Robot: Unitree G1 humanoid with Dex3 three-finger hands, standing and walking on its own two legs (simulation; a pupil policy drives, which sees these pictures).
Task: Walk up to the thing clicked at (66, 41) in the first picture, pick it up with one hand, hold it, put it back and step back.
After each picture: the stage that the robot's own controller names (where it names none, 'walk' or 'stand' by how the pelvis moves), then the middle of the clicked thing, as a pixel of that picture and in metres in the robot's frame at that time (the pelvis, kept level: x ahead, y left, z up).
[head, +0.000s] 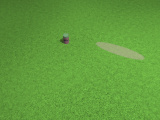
stand; (66, 38) +1.44 +0.19 -0.72
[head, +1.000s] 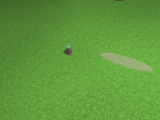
walk; (69, 49) +1.33 +0.24 -0.72
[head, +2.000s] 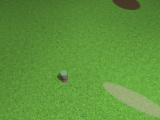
walk; (64, 76) +0.84 +0.21 -0.70
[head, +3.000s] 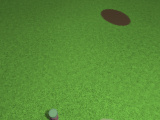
walk; (53, 115) +0.51 +0.20 -0.71
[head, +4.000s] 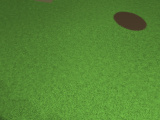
stand; out of the picture +0.33 +0.17 -0.71
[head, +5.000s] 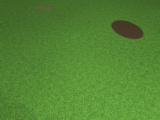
stand; out of the picture +0.32 +0.18 -0.72
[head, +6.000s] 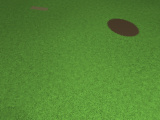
stand; out of the picture +0.34 +0.18 -0.73
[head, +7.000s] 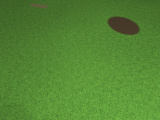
stand; out of the picture +0.33 +0.18 -0.73
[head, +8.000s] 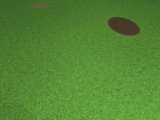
stand; out of the picture +0.32 +0.18 -0.73
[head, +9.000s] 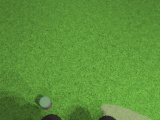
go down; (46, 103) +0.36 +0.19 -0.56
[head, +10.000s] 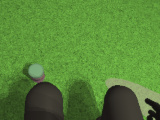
go down; (37, 73) +0.41 +0.22 -0.33
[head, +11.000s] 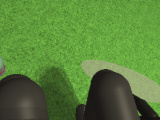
close in; out of the picture +0.38 +0.26 -0.24
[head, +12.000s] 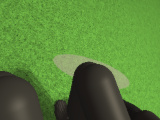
close; out of the picture +0.38 +0.27 -0.22
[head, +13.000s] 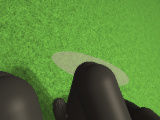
lift; out of the picture +0.37 +0.27 -0.22
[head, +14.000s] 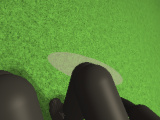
lift; out of the picture +0.35 +0.26 -0.22
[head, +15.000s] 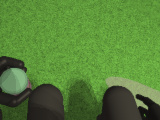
lift; (17, 84) +0.30 +0.23 -0.05
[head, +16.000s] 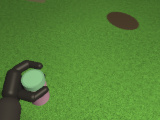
hold; (36, 88) +0.33 +0.16 +0.04
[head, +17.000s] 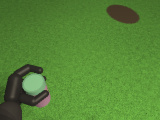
hold; (37, 91) +0.32 +0.17 +0.01
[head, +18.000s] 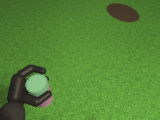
hold; (40, 91) +0.32 +0.16 +0.00
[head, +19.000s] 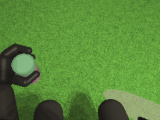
crouch; (27, 70) +0.38 +0.19 -0.07
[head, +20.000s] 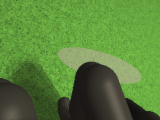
lower; out of the picture +0.38 +0.29 -0.22
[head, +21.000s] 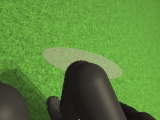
lower; out of the picture +0.40 +0.29 -0.22
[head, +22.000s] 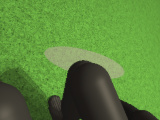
lower; out of the picture +0.40 +0.29 -0.22
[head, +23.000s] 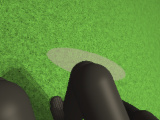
lower; out of the picture +0.39 +0.29 -0.22
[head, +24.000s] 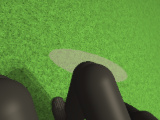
loosen; out of the picture +0.38 +0.28 -0.22
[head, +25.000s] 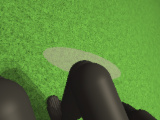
withdraw; out of the picture +0.37 +0.27 -0.23
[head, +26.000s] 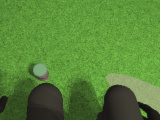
walk; (41, 72) +0.42 +0.21 -0.36
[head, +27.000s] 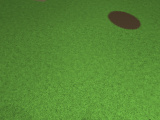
stand; out of the picture +0.34 +0.16 -0.66
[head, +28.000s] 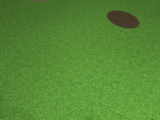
stand; out of the picture +0.36 +0.18 -0.67
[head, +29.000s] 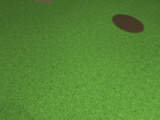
stand; out of the picture +0.35 +0.15 -0.71
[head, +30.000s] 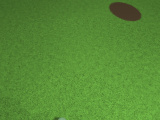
walk; out of the picture +0.39 +0.13 -0.70
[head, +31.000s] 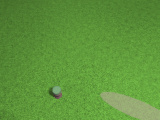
walk; (57, 92) +0.56 +0.18 -0.70
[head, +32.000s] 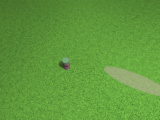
walk; (66, 63) +0.88 +0.17 -0.69
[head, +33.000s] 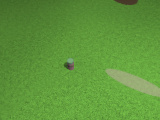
stand; (70, 64) +1.02 +0.15 -0.70
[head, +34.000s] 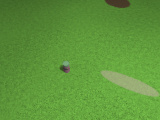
stand; (66, 66) +1.03 +0.17 -0.73
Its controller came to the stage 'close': yes
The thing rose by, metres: 0.72
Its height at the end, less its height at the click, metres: +0.00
